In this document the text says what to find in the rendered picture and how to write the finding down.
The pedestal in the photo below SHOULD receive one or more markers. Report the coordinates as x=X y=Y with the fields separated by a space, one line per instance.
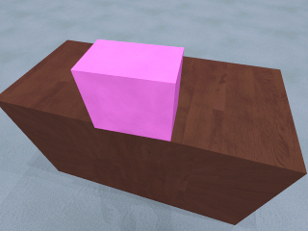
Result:
x=233 y=146

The carton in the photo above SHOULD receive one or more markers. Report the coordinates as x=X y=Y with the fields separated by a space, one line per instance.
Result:
x=131 y=88

